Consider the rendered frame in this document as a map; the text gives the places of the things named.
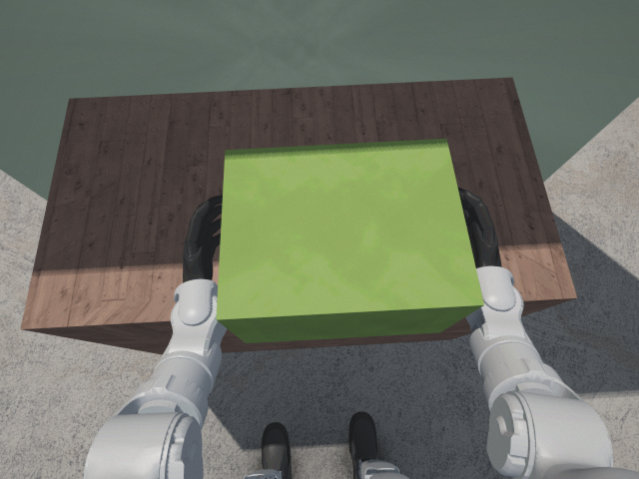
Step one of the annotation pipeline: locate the left robot foot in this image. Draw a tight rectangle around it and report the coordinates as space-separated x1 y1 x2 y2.
262 422 290 479

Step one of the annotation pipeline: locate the robot foot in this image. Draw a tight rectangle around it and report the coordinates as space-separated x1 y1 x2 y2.
262 422 290 479
349 412 377 479

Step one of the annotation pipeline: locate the robot right forearm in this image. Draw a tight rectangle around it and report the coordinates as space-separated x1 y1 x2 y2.
466 266 613 467

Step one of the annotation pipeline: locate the robot right upper arm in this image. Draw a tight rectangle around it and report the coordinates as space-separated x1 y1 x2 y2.
486 390 639 479

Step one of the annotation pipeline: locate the left robot hand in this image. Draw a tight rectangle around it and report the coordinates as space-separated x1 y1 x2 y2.
183 196 223 283

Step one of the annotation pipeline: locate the robot left upper arm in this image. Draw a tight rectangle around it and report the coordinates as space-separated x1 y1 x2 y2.
86 412 204 479

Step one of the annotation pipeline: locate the pedestal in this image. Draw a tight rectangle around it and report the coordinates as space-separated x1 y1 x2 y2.
21 77 577 355

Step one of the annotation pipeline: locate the right robot hand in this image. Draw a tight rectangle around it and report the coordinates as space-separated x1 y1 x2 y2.
458 188 502 268

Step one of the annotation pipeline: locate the carton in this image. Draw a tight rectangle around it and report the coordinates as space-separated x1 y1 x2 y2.
216 139 484 343

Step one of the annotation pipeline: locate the robot left forearm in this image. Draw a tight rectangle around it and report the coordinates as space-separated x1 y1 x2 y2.
83 279 227 479

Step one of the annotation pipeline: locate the right robot foot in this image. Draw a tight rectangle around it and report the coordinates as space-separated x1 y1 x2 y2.
349 412 377 479

